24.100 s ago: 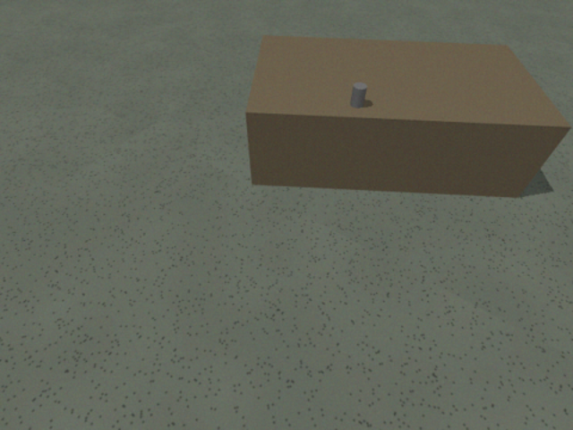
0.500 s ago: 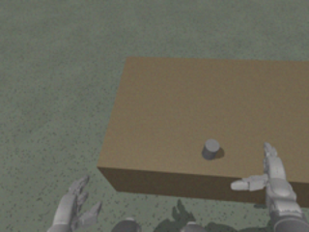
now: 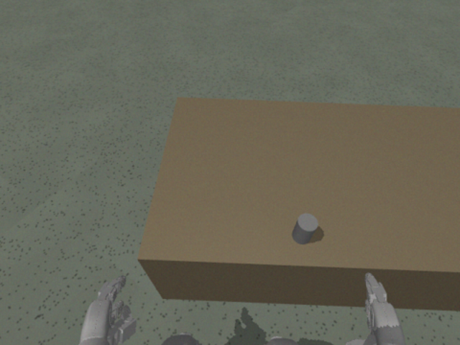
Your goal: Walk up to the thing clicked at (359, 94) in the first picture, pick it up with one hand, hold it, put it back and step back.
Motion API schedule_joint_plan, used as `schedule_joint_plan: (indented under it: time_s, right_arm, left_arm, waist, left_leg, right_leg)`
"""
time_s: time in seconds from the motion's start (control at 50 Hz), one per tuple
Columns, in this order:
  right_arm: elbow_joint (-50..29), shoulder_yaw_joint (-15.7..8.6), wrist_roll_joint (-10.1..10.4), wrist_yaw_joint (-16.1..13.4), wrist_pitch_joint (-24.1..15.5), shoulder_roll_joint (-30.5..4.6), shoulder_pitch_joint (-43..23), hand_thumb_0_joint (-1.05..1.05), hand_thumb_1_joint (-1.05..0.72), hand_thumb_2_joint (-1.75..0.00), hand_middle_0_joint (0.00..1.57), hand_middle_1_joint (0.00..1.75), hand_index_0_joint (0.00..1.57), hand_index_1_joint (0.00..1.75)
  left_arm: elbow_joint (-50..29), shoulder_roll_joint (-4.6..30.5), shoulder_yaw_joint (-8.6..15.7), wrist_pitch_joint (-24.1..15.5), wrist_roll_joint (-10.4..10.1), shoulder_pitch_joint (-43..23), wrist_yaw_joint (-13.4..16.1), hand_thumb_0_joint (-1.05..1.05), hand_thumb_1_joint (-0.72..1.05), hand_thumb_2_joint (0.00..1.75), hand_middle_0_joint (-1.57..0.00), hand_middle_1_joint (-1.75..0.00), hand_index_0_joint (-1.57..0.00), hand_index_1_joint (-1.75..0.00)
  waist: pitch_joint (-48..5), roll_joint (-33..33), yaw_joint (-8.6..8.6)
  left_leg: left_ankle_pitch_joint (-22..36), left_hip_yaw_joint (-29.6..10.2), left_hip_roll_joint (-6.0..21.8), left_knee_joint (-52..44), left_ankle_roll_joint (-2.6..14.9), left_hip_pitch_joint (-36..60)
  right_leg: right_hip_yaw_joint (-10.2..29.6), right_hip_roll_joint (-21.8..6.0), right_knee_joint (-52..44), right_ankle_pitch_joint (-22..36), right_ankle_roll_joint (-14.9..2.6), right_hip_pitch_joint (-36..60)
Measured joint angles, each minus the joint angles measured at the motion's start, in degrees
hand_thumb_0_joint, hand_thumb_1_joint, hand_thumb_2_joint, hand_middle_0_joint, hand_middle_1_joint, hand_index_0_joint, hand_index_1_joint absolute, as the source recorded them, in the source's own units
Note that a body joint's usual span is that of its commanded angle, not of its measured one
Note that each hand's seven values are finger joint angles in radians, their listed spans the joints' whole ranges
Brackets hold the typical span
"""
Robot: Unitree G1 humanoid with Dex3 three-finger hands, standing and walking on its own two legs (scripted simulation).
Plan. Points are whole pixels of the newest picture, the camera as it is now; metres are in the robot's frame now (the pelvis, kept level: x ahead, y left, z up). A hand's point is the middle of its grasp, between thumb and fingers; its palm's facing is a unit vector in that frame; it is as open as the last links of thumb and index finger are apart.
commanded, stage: home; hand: right
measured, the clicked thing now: (304, 229) +0.45 -0.20 -0.26
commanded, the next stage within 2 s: stand in 1.90 s
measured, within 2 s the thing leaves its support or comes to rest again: neither
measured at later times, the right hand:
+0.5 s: hand (350, 329) +0.16 -0.19 -0.06, palm faces +0.12 +0.95 -0.28, open 17.7 cm
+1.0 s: hand (355, 322) +0.17 -0.20 -0.05, palm faces +0.10 +0.96 -0.27, open 17.6 cm
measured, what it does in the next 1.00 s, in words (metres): stands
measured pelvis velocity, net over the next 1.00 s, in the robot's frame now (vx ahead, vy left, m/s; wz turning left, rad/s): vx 0.00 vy -0.02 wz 0.02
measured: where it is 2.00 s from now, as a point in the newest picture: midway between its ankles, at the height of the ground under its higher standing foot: outside the picture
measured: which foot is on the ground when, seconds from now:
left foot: down 0.00-1.00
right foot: down 0.00-1.00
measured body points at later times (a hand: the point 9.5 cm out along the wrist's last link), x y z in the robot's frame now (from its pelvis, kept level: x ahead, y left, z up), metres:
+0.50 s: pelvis -0.01 -0.01 +0.00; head +0.01 -0.01 +0.45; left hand +0.15 +0.23 -0.07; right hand +0.15 -0.24 -0.03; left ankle +0.02 +0.12 -0.69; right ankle +0.00 -0.13 -0.69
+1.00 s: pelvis +0.00 -0.02 +0.00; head +0.01 -0.03 +0.45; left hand +0.16 +0.22 -0.07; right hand +0.16 -0.25 -0.03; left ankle +0.02 +0.12 -0.69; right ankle +0.00 -0.13 -0.69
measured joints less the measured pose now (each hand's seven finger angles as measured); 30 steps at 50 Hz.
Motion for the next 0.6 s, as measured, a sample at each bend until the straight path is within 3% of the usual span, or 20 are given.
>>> schedule_joint_plan:
  time_s: [0.18, 0.6]
  right_arm:
    - [-1.4, 0.4, -0.5, -0.4, 1.1, 0.6, -0.7, -0.01, 0.58, -0.02, 0.06, 0.05, 0.05, 0.05]
    - [-2.4, 0.4, -0.8, -0.7, 2.9, 0.2, -0.5, -0.01, 0.58, -0.02, 0.06, 0.04, 0.05, 0.05]
  left_arm:
    - [1.6, 0.7, 0.8, -3.2, 0.6, -0.2, 0.3, 0.01, 0.90, 0.90, -0.20, -0.30, -0.20, -0.30]
    - [3.3, -0.2, 0.3, -6.5, 1.2, -0.3, 0.5, 0.01, 0.90, 0.90, -0.20, -0.30, -0.20, -0.31]
  waist:
    - [-0.5, 0.1, 0.50]
    - [-0.3, 0.1, 0.24]
  left_leg:
    - [0.8, -0.1, -0.3, -0.3, 0.28, 0.5]
    - [1.2, -0.8, 0.0, -0.9, -0.74, 0.6]
  right_leg:
    - [-0.1, -0.2, -0.5, 0.8, 0.25, 0.7]
    - [-0.7, 0.0, 0.2, 0.3, -0.73, 0.4]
